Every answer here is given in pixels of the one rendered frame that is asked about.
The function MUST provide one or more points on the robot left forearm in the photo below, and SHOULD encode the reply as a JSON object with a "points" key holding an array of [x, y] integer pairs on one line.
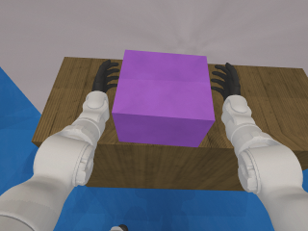
{"points": [[90, 124]]}

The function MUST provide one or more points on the robot left hand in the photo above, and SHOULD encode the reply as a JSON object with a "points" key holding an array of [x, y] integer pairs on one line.
{"points": [[101, 80]]}

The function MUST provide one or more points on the carton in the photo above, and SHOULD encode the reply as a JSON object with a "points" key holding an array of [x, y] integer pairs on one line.
{"points": [[163, 98]]}

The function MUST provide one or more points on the pedestal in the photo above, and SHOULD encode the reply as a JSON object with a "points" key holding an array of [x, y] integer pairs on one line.
{"points": [[276, 96]]}

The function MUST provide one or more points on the robot right hand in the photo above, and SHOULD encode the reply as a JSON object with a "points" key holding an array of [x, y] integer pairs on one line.
{"points": [[231, 86]]}

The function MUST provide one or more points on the robot right upper arm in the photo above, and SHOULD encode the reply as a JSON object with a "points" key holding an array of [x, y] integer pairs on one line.
{"points": [[272, 173]]}

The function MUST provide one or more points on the robot left upper arm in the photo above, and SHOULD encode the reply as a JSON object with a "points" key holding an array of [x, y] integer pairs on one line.
{"points": [[36, 204]]}

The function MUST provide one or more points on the robot right forearm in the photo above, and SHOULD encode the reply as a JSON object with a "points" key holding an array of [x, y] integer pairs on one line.
{"points": [[241, 128]]}

